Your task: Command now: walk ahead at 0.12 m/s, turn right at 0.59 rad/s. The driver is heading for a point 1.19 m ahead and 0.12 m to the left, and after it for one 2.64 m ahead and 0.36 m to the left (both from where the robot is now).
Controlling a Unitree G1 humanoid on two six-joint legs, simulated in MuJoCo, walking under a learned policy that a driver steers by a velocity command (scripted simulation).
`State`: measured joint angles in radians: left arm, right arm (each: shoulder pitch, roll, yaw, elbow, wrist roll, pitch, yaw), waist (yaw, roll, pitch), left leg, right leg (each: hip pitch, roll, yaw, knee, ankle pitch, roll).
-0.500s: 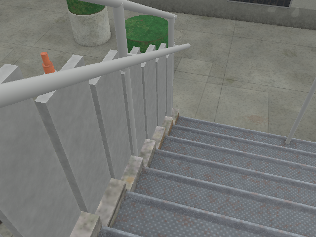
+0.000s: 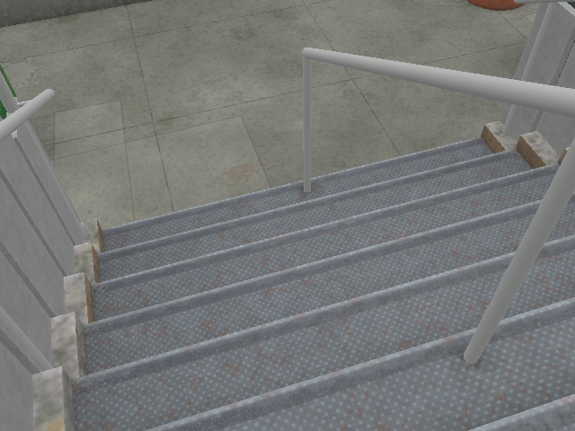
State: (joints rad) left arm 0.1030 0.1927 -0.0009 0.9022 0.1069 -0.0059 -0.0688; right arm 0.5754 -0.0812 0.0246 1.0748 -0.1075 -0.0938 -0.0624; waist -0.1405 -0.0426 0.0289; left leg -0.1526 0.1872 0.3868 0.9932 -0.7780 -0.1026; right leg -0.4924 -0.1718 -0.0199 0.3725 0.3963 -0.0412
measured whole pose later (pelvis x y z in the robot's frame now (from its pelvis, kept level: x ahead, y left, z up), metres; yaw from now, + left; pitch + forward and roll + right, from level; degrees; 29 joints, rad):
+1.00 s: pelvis +0.22 -0.01 -0.09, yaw -9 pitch +1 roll +0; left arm 0.36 0.19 0.02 0.90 0.05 -0.07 0.00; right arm 0.26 -0.24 -0.09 0.91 -0.04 -0.10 0.05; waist -0.05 0.03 -0.03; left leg -0.24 -0.04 0.03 0.59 -0.39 0.15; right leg -0.33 -0.04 -0.08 0.65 -0.45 -0.05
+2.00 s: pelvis +0.73 +0.06 -0.42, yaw +26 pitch +1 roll +2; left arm 0.16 0.20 -0.01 0.82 0.07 -0.10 -0.05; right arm 0.51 -0.15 0.03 0.97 -0.07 -0.11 0.09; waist -0.06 -0.03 -0.06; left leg -0.44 -0.16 -0.13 1.67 -0.84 0.02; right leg -0.29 -0.03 -0.03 0.44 -0.12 -0.07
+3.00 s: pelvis +0.92 +0.10 -0.50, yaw +9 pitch +5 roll +4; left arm 0.31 0.24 0.02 0.87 0.08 -0.09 -0.08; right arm 0.39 -0.19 0.03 0.93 -0.08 -0.12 0.01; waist 0.00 -0.04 -0.13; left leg -0.43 -0.04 0.10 1.04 -0.70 0.04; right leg -0.70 0.08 0.13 1.44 -0.53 -0.12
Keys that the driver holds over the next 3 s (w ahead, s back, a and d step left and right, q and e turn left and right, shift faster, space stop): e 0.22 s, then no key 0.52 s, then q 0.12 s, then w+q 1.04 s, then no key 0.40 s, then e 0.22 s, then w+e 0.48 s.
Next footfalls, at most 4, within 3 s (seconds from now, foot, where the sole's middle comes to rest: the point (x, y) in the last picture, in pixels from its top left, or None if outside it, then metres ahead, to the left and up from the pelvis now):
0.08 right None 0.20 -0.18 -0.86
0.42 left None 0.24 0.07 -0.86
0.76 right None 0.25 -0.14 -0.86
1.54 left None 0.54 0.13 -1.03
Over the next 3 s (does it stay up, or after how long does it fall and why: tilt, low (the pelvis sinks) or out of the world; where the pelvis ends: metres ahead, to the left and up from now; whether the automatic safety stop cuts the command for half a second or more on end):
stays up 0.92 0.10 -0.50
